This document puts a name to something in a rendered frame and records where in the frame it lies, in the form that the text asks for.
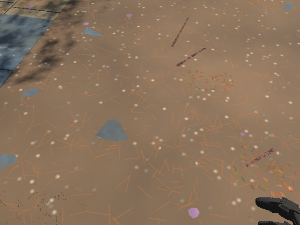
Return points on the right robot hand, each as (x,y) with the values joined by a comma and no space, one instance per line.
(284,207)

